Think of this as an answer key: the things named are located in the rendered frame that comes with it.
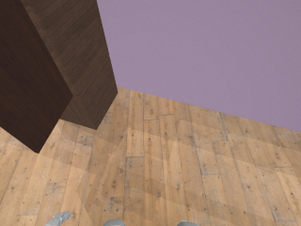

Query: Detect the cupboard door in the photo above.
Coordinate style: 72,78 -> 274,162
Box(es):
0,0 -> 73,153

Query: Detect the left robot hand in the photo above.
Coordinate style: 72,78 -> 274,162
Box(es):
44,211 -> 71,226

